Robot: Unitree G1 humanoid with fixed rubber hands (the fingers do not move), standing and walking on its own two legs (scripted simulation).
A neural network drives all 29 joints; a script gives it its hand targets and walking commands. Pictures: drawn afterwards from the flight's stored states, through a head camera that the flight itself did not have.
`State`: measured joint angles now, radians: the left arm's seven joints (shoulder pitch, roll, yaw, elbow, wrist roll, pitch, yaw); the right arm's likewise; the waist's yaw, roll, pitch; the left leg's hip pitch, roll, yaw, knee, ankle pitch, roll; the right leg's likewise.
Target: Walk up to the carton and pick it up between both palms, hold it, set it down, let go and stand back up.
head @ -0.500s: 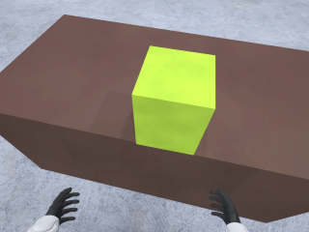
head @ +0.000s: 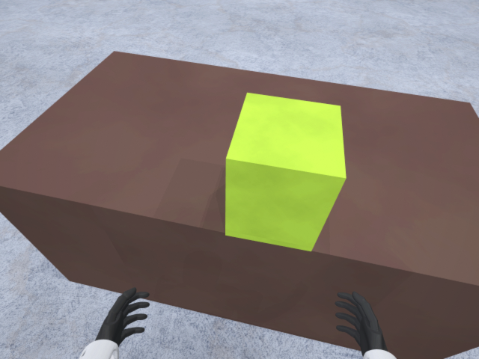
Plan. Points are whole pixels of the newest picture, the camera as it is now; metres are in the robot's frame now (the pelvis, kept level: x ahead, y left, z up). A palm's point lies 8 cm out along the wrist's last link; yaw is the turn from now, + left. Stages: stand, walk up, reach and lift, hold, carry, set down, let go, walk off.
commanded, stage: reach and lift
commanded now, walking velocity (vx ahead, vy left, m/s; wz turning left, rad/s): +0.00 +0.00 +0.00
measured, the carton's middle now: (279, 173) +0.48 -0.05 +0.01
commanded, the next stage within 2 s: none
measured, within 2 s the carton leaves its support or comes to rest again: neither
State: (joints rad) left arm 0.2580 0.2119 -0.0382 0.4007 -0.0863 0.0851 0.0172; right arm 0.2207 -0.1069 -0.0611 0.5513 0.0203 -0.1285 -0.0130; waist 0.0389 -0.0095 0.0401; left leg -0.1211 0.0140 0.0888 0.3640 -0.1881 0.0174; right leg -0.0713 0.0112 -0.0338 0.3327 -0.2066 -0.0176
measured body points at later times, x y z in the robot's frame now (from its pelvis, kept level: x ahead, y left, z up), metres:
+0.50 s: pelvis +0.02 -0.01 +0.00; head +0.01 +0.00 +0.45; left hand +0.24 +0.20 -0.03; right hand +0.24 -0.21 -0.03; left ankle +0.01 +0.10 -0.75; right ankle -0.01 -0.11 -0.75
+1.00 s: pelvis +0.01 -0.01 +0.00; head +0.01 +0.00 +0.45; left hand +0.31 +0.19 +0.01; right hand +0.30 -0.21 +0.01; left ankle +0.01 +0.10 -0.75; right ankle -0.01 -0.11 -0.75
